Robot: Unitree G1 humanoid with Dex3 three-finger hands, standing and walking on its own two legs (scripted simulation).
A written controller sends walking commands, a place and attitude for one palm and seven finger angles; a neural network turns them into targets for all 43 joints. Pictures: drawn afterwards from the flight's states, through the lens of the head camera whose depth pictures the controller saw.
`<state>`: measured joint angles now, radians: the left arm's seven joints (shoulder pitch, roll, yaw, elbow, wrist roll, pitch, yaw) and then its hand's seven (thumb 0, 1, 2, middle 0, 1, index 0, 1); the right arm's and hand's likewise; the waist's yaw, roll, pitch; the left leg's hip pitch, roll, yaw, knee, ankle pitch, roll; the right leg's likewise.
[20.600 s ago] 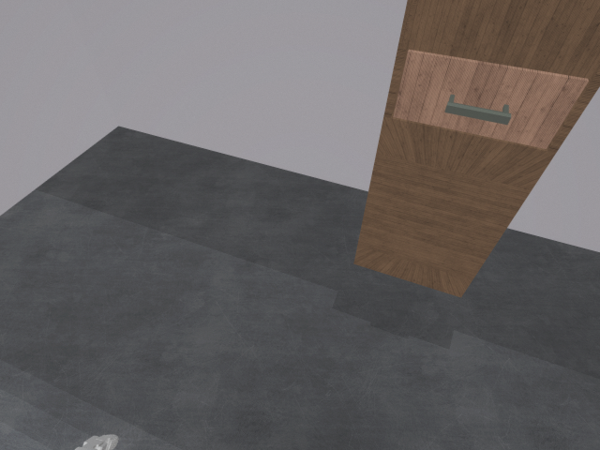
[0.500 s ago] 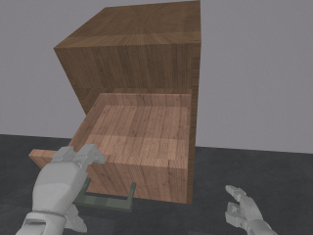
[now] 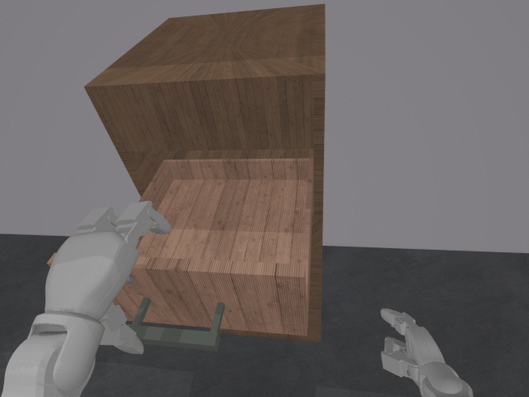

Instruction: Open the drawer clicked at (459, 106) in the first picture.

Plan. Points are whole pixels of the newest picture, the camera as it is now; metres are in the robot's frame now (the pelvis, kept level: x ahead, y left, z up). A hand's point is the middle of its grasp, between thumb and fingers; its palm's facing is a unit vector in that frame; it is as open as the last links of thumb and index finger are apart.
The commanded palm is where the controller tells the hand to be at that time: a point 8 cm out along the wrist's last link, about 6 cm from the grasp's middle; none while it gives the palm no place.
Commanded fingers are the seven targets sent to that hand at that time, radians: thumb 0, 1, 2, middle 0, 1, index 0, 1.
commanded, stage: draw the hand back to the body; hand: left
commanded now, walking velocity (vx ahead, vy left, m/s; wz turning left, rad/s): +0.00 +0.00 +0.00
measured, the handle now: (176, 322) +0.21 +0.18 +0.02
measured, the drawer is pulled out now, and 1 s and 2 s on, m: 0.28 0.28 0.28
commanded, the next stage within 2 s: step back with the hand held close in 1.56 s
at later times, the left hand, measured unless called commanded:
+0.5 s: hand (100, 285) +0.19 +0.23 +0.16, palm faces +0.14 -0.09 -0.99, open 13.8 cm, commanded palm +0.14 +0.23 +0.22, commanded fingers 0.00 -0.50 0.30 -0.30 -1.20 -0.30 -1.20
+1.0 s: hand (96, 250) +0.21 +0.23 +0.20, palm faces +0.40 -0.83 -0.39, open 11.8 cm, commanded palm +0.15 +0.27 +0.21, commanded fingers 0.00 0.31 0.64 -0.24 -0.68 -0.24 -0.68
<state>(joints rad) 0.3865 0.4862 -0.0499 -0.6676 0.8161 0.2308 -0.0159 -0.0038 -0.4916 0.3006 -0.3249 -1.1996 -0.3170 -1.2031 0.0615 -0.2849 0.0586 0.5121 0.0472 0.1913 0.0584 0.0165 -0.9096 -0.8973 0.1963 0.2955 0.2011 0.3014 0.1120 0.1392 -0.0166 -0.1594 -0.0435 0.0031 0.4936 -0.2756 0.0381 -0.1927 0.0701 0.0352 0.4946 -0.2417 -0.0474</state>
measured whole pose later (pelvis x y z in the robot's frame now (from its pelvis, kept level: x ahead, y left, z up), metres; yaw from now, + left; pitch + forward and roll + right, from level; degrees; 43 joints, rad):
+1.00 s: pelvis +0.04 +0.00 +0.00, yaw +3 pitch -2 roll -1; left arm 0.54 0.35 0.30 -0.63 -0.09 -0.14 0.10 -0.01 -0.03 0.50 -0.28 -0.89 -0.27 -0.90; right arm 0.19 -0.20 0.04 0.61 0.03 -0.12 -0.06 0.02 -0.91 -0.90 0.20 0.30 0.20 0.30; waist 0.04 0.06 -0.01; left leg -0.14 -0.05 -0.05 0.50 -0.32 0.04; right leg -0.15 0.06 -0.01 0.47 -0.29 -0.05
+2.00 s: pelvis +0.00 +0.00 +0.00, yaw +4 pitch +2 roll +0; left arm 0.62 0.42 0.41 -0.61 -0.07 -0.21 0.12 0.01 0.89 0.90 -0.22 -0.30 -0.21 -0.30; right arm 0.17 -0.24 -0.04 0.58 0.05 -0.01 -0.07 0.02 -0.91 -0.90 0.20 0.30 0.20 0.30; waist -0.02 0.04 0.03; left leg -0.28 -0.06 -0.06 0.51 -0.26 0.04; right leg -0.28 0.05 -0.03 0.49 -0.24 -0.05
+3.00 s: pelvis -0.15 -0.04 +0.00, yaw +1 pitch +3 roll +0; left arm 0.68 0.51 0.51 -0.73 -0.08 -0.29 0.09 0.01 0.88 0.90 -0.22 -0.30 -0.22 -0.30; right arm 0.15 -0.20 -0.01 0.62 0.04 -0.04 -0.06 0.02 -0.91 -0.90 0.20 0.30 0.21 0.30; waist -0.01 -0.02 0.01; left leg -0.55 -0.01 -0.01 0.95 -0.42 -0.02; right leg -0.22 0.01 -0.06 0.49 -0.33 -0.03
